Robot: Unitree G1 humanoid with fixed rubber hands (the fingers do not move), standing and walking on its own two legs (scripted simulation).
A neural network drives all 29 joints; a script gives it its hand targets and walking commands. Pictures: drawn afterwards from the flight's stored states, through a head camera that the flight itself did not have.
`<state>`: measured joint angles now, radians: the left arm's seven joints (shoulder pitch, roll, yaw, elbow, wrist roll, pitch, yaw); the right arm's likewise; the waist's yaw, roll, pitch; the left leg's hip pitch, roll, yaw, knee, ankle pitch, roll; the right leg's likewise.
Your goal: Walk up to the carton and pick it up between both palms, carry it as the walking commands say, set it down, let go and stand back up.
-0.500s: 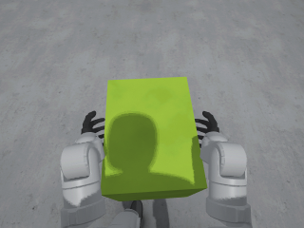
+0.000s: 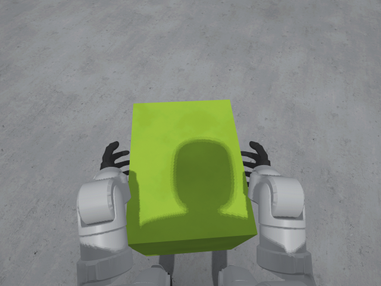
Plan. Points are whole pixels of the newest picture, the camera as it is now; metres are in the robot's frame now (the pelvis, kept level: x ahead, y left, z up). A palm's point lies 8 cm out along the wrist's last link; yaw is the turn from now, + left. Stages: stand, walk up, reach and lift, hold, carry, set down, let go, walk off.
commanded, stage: carry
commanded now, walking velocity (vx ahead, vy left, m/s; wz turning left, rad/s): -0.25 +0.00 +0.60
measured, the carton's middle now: (185, 182) +0.34 +0.01 -0.04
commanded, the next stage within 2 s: none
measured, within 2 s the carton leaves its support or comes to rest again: neither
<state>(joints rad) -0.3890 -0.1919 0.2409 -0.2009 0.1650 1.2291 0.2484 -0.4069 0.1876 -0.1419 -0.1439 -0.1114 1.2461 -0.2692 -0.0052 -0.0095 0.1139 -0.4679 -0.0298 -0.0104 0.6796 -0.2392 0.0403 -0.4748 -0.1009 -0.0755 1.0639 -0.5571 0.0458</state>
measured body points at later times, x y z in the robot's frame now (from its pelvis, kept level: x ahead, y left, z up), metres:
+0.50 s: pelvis -0.08 +0.00 +0.02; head -0.06 -0.02 +0.47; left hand +0.22 +0.17 +0.11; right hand +0.24 -0.12 +0.09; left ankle -0.05 +0.14 -0.67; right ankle -0.12 -0.10 -0.72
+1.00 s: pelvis -0.13 +0.04 +0.01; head -0.12 +0.03 +0.46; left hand +0.15 +0.24 +0.07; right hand +0.19 -0.05 +0.05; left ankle -0.07 +0.15 -0.72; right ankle -0.12 -0.08 -0.72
